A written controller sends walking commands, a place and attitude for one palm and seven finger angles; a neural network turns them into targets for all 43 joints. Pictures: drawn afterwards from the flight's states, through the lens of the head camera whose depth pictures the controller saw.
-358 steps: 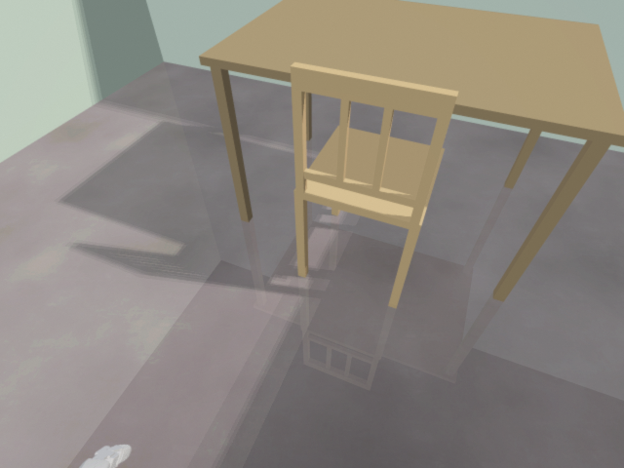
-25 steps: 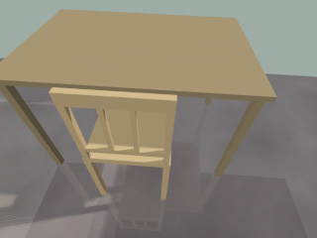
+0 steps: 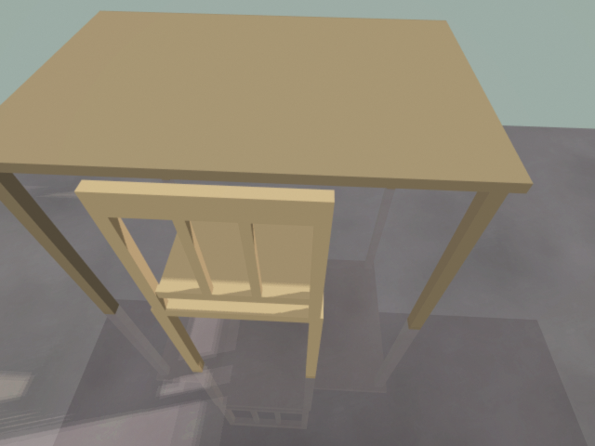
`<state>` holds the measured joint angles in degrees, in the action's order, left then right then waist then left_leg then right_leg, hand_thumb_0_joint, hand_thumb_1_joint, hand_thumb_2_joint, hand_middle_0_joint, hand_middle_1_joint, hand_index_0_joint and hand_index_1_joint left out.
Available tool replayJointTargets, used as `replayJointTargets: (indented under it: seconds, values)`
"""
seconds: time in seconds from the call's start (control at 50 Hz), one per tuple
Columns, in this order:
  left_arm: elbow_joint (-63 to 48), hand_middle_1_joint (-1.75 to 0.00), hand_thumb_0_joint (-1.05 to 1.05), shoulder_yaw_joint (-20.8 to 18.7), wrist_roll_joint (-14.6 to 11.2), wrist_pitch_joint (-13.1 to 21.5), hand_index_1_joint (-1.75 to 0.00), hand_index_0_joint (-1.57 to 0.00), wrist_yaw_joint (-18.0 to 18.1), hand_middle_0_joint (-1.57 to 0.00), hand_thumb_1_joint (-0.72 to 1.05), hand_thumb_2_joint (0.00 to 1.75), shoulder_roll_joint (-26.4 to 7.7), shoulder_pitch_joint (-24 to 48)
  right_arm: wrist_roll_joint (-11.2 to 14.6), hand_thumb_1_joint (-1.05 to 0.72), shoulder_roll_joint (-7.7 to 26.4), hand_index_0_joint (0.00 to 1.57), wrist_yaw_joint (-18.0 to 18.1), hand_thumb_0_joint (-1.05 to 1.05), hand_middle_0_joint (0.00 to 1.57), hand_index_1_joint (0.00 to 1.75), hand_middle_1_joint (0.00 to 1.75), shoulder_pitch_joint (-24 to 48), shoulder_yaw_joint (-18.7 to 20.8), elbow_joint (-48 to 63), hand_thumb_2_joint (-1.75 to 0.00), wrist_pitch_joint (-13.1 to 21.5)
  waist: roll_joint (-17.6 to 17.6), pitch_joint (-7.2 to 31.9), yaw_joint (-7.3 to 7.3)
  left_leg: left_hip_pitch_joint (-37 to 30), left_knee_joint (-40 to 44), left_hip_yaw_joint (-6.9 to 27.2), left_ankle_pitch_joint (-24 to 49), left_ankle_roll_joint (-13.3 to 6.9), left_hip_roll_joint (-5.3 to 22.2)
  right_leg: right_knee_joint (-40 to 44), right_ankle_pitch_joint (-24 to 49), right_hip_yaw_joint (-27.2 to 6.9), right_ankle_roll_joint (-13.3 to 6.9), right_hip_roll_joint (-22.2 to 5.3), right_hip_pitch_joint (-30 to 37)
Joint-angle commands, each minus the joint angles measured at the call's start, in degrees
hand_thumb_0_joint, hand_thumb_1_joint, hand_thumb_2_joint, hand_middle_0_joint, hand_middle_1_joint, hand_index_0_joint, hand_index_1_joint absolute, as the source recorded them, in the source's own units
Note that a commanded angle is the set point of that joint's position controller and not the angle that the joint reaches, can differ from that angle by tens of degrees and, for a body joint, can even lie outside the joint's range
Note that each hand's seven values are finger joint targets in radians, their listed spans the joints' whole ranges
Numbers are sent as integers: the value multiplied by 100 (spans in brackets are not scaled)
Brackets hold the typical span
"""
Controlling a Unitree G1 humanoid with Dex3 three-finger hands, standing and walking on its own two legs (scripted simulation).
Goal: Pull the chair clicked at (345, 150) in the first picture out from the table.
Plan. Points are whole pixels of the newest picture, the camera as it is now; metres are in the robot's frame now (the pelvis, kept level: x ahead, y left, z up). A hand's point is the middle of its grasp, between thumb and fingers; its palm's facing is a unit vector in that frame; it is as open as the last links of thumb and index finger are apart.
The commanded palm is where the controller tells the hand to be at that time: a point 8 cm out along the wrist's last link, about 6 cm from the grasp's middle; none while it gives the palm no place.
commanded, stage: come to a stop and stand still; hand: left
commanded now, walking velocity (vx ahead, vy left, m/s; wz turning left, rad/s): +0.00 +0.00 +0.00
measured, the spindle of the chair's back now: (195, 257) +0.44 +0.24 -0.10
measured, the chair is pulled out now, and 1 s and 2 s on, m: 0.00 0.00 0.00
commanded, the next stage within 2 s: look again from close up in 0.52 s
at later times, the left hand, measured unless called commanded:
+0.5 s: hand out of the picture +0.00 +0.21 -0.16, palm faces -0.01 -0.98 -0.22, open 7.4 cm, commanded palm none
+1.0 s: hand out of the picture -0.01 +0.19 -0.17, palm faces +0.00 -0.98 -0.19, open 7.4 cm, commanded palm none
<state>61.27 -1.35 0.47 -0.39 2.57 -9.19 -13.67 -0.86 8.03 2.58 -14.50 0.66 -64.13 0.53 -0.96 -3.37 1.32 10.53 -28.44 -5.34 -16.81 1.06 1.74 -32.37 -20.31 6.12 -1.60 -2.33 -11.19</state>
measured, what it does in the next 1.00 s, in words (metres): stands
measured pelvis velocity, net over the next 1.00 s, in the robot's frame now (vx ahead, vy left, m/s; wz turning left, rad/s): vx -0.01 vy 0.03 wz -0.03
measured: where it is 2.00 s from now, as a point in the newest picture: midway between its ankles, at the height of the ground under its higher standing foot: outside the picture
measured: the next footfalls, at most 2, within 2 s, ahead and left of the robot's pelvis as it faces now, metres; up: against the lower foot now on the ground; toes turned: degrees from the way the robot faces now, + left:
none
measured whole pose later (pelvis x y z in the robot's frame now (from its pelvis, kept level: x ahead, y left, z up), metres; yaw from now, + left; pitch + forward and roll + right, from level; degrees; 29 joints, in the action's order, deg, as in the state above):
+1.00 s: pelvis -0.01 +0.03 +0.01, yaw -2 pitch -1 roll +1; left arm 63.8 1.2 0.6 0.9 2.0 -7.8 -17.3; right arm -0.6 8.2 1.3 -16.9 -1.2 -64.9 1.4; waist 0.1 -1.4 0.5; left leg 9.3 -24.4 -5.8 -14.0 -1.0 0.2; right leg -26.9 -16.3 4.0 0.3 -2.8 -9.4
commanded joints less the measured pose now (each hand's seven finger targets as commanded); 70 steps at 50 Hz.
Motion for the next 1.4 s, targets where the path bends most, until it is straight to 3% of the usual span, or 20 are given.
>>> replayJointTargets:
  seconds: [0.0, 0.02, 0.04, 0.06, 0.08, 0.1, 0.12, 0.16, 0.2, 0.24, 0.3, 0.32, 0.36, 0.46, 0.5, 0.6, 0.92, 1.1, 1.22, 1.38]
  values:
    - [-67, -30, 0, -36, 19, 118, -30, -20, -39, -20, 90, 90, -401, -532, 20, -90, 332, 20, -26, 0, 20, 30, 30, -327, 13, 158, -90, 65, 164, 99, -50, -221, 645, 468, 1989, -246, 543, 806, 2037, -628, -51, -496, -18]
    - [-65, -30, 0, -27, 24, 134, -30, -20, -39, -20, 90, 90, -420, -535, 29, -90, 318, 20, -27, 0, 20, 30, 30, -357, 18, 150, -90, 65, 40, 152, -65, -279, 672, 466, 1976, -249, 552, 864, 2100, -590, -38, -495, 57]
    - [111, -30, 0, -46, 87, 226, -30, -20, 198, -20, 90, 90, -708, -1062, 98, -90, 858, 20, -80, 0, 20, 30, 30, 165, 151, 586, -90, 79, -59, 345, 86, 52, -918, 205, 2377, -71, 624, 882, 4853, -1093, 144, -858, 88]
    - [-219, -30, 0, -100, 80, 306, -30, -20, 163, -20, 90, 90, -933, -797, 63, -90, 484, 20, -154, 0, 20, 30, 30, -103, 102, 821, -90, 50, -165, 725, -182, 711, -897, 271, -66, -110, 251, 665, 5251, -1232, -204, -1260, 745]
    - [-241, -30, 0, -52, 69, 331, -30, -20, 114, -20, 90, 90, -885, -747, 68, -90, 377, 20, -145, 0, 20, 30, 30, 13, 81, 809, -90, 27, -46, 734, -121, 697, -721, 234, -618, -104, 201, 671, 5031, -1256, -414, -1302, 739]
    - [-277, -30, 0, -37, 88, 333, -30, -20, 116, -20, 90, 90, -852, -623, 76, -90, 348, 20, -164, 0, 20, 30, 30, -188, 77, 782, -90, 39, -107, 944, -261, 548, -308, 206, -355, -97, 183, 582, 4639, -1029, -507, -1154, 839]
    - [-378, -30, 0, -50, 80, 311, -30, -20, 94, -20, 90, 90, -883, -471, 51, -90, 382, 20, -186, 0, 20, 30, 30, -336, 49, 765, -90, 23, 126, 1010, -291, 215, 70, 132, 184, -98, 122, 425, 4048, -824, -455, -984, 781]
    - [-421, -30, 0, 2, 37, 267, -30, -20, 74, -20, 90, 90, -632, -501, 22, -90, 652, 20, -160, 0, 20, 30, 30, -435, 60, 749, -90, 75, 291, 827, -289, -89, 40, 538, 1730, -253, 514, 334, 2528, -608, -195, -526, 218]
    - [-415, -30, 0, 39, 46, 146, -30, -20, 44, -20, 90, 90, -551, -493, 17, -90, 711, 20, -141, 0, 20, 30, 30, -211, 33, 807, -90, 48, 631, 226, -188, 228, 289, 677, 1348, -343, 590, 570, 1076, -538, -100, -338, -86]
    - [-396, -30, 0, 69, 53, 116, -30, -20, 0, -20, 90, 90, -542, -530, 16, -90, 686, 20, -147, 0, 20, 30, 30, -95, -1, 865, -90, 26, 460, -419, -130, 661, 582, 744, 530, -370, 504, 834, 452, -585, -72, -282, -312]
    - [-404, -30, 0, 85, 52, 112, -30, -20, -39, -20, 90, 90, -567, -481, 2, -90, 698, 20, -174, 0, 20, 30, 30, -195, 7, 860, -90, 6, 43, -628, -184, 720, 858, 751, -393, -335, 379, 1075, -198, -698, -73, -298, -593]
    - [-394, -30, 0, 83, 52, 107, -30, -20, -57, -20, 90, 90, -595, -480, -15, -90, 697, 20, -177, 0, 20, 30, 30, -219, 11, 828, -90, 7, 121, -624, -167, 689, 962, 775, -471, -343, 375, 1095, -256, -683, -69, -287, -615]
    - [-409, -30, 0, 77, 53, 114, -30, -20, -60, -20, 90, 90, -584, -534, -17, -90, 758, 20, -184, 0, 20, 30, 30, -265, 5, 803, -90, 25, 27, -451, -153, 628, 1019, 790, -530, -346, 375, 1076, -231, -682, -42, -305, -535]
    - [-379, -30, 0, 73, 46, 126, -30, -20, -76, -20, 90, 90, -622, -607, -9, -90, 812, 20, -190, 0, 20, 30, 30, -317, -15, 712, -90, 83, 233, -85, -97, 590, 1149, 854, -438, -356, 416, 956, 144, -595, -6, -334, -221]
    - [-323, -30, 0, 79, 35, 154, -30, -20, -74, -20, 90, 90, -602, -647, 2, -90, 793, 20, -182, 0, 20, 30, 30, -390, -31, 642, -90, 129, 233, 180, -90, 357, 1054, 809, 114, -370, 435, 898, 554, -581, -2, -368, -74]
    - [-192, -30, 0, 93, 16, 187, -30, -20, -51, -20, 90, 90, -593, -677, 29, -90, 696, 20, -149, 0, 20, 30, 30, -550, -75, 417, -90, 172, 90, 306, -95, 71, 795, 657, 1118, -352, 417, 879, 1186, -596, 0, -447, 64]
    - [120, -30, 0, 117, 28, 174, -30, -20, -15, -20, 90, 90, -443, -803, 52, -90, 480, 20, -111, 0, 20, 30, 30, -573, -101, 58, -90, 138, 81, -251, -87, 36, 927, 565, 992, -328, 422, 1072, 1129, -614, 13, -417, -152]
    - [149, -30, 0, 117, 33, 225, -30, -20, -5, -20, 90, 90, -430, -872, 47, -90, 493, 20, -105, 0, 20, 30, 30, -562, -95, 27, -90, 152, 17, 71, -115, -207, 809, 501, 1339, -295, 423, 1048, 1661, -669, -9, -470, 5]
    - [168, -30, 0, 132, 33, 228, -30, -20, -9, -20, 90, 90, -442, -910, 56, -90, 430, 20, -105, 0, 20, 30, 30, -497, -101, -7, -90, 123, 18, -156, -90, -135, 855, 476, 1170, -279, 424, 1174, 1601, -682, -19, -465, -78]
    - [172, -30, 0, 133, 34, 237, -30, -20, -4, -20, 90, 90, -422, -967, 48, -90, 450, 20, -107, 0, 20, 30, 30, -526, -106, -34, -90, 126, 97, -52, -95, -212, 853, 472, 1186, -254, 426, 1199, 1583, -712, -31, -469, -54]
